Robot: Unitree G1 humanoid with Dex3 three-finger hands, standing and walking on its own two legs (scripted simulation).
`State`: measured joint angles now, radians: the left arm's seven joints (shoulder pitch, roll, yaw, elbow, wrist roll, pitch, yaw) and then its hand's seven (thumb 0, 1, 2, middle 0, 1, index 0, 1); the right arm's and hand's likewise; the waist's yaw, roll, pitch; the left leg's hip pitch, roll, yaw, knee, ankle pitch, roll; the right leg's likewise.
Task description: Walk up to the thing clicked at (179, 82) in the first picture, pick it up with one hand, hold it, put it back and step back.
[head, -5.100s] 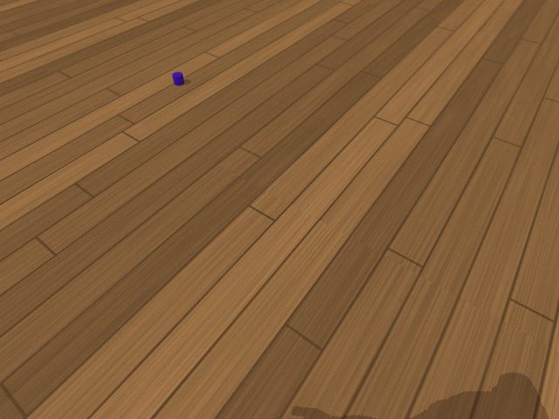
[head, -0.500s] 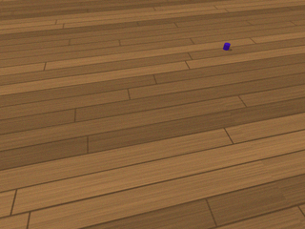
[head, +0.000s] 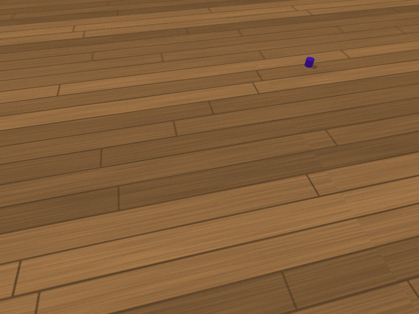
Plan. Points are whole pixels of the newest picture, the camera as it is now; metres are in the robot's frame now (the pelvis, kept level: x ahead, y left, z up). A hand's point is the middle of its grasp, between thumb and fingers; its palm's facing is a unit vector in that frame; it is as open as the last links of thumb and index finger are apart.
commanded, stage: stand
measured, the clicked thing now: (309, 62) +2.19 -0.90 -0.75
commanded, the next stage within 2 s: walk up in 0.54 s
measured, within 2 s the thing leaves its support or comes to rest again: neither
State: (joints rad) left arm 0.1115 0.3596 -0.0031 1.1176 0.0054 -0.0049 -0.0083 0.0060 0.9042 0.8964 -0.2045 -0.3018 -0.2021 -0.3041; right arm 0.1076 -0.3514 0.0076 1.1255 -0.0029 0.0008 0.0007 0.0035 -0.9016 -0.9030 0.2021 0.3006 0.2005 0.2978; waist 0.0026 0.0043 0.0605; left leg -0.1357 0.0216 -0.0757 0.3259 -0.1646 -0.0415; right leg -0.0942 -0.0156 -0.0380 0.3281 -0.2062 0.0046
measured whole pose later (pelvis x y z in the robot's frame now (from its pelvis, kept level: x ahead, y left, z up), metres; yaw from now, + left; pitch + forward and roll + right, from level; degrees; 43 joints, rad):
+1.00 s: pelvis -0.02 +0.00 -0.03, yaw -11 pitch -3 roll -1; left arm 0.21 0.39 0.06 0.94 0.03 0.00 -0.01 0.00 0.91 0.90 -0.20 -0.30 -0.20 -0.30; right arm 0.11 -0.40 -0.07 0.91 -0.02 0.05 0.02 0.00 -0.90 -0.90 0.20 0.30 0.20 0.30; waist 0.00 0.05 0.16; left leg -0.28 0.11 0.05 0.73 -0.41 -0.01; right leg -0.24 0.03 -0.01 0.61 -0.30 -0.02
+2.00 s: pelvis -0.02 +0.03 +0.00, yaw -23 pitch -3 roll +0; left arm 0.09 0.35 0.00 1.08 0.00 -0.01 -0.01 0.01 0.90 0.90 -0.21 -0.30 -0.20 -0.30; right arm 0.10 -0.35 -0.02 1.08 0.00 0.00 0.02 0.00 -0.90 -0.90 0.20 0.30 0.20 0.30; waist -0.01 0.00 0.07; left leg -0.11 0.03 0.05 0.38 -0.22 -0.02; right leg -0.14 0.02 0.11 0.41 -0.21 0.01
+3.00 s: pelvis -0.02 +0.03 +0.00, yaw -20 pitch -2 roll +0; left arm 0.11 0.36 -0.01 1.12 0.01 -0.01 -0.01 0.01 0.90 0.90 -0.20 -0.30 -0.20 -0.30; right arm 0.10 -0.35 -0.01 1.13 0.00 0.00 0.01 0.00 -0.90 -0.90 0.20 0.30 0.20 0.30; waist -0.01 0.00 0.06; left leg -0.11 0.02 0.01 0.32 -0.17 -0.02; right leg -0.12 0.00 0.06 0.33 -0.17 0.02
